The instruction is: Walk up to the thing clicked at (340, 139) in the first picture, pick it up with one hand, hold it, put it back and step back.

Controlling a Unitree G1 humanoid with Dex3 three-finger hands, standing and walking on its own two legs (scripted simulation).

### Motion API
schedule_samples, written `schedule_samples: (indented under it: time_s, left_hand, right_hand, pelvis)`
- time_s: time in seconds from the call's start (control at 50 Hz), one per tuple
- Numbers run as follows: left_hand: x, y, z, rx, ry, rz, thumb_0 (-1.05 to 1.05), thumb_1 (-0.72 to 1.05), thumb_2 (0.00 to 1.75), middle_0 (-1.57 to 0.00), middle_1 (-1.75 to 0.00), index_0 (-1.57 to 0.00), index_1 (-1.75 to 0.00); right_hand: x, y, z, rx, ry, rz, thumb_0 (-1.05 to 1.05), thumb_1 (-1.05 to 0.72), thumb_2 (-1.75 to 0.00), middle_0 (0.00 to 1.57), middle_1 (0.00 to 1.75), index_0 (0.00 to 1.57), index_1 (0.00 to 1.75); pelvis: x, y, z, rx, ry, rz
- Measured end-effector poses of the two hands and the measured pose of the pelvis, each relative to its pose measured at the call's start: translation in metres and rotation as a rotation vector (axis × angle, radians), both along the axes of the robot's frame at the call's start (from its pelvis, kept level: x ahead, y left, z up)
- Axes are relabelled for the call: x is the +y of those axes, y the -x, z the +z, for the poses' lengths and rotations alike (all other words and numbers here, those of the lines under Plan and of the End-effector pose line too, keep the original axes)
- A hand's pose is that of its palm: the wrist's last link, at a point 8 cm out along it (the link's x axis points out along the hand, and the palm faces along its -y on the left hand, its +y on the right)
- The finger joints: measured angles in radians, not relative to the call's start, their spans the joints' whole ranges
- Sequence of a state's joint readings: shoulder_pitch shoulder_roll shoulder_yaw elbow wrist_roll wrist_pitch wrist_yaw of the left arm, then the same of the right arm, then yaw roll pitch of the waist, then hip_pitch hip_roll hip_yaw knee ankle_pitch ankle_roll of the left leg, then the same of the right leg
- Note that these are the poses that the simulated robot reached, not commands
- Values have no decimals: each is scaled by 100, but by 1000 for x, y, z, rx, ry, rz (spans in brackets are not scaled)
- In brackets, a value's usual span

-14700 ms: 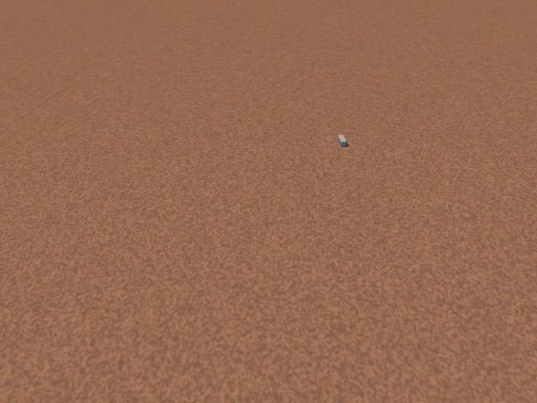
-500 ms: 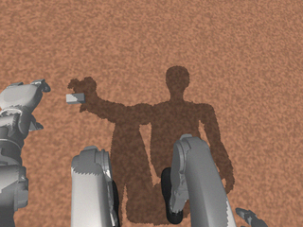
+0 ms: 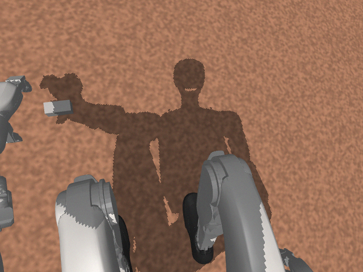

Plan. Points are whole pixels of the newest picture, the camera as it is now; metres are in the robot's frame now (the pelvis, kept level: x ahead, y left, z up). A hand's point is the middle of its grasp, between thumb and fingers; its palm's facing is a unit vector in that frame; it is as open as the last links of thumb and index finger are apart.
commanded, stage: rise first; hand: left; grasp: from above
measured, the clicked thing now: (58, 108) +0.53 +0.27 -0.33
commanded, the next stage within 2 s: none
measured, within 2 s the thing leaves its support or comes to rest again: neither
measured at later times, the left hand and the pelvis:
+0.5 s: hand (16, 113) +0.48 +0.32 -0.19, palm faces -0.47 -0.06 -0.88, open 12.4 cm; pelvis +0.01 +0.00 -0.01, yaw -2 degrees
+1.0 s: hand (23, 110) +0.49 +0.31 -0.20, palm faces -0.46 -0.06 -0.88, open 12.7 cm; pelvis +0.00 +0.00 -0.02, yaw -2 degrees
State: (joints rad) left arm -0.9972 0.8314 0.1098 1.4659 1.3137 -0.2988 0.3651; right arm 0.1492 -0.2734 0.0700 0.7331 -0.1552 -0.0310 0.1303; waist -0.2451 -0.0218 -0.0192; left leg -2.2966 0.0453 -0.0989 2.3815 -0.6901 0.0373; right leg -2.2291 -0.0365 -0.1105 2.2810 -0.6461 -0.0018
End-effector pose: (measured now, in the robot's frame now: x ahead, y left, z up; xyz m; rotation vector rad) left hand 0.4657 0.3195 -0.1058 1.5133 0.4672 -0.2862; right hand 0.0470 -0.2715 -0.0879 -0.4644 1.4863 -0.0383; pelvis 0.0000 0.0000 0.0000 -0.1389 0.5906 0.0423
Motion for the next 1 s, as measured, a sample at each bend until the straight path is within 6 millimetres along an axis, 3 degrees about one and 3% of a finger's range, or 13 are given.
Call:
schedule_samples:
  time_s: [0.26,1.0]
  left_hand:
    - [-1,-15,-18,5,2,10,0,-22,75,-35,-73,-36,-72]
    - [-10,-28,-39,2,8,7,0,-27,79,-32,-77,-31,-76]
  right_hand:
    - [1,4,-2,35,7,-7,0,-91,-91,20,29,20,30]
    - [9,19,-1,43,-7,-16,0,-91,-90,20,29,20,30]
  pelvis:
    - [1,-6,-6,13,13,-10]
    - [4,-5,-17,-3,33,-19]
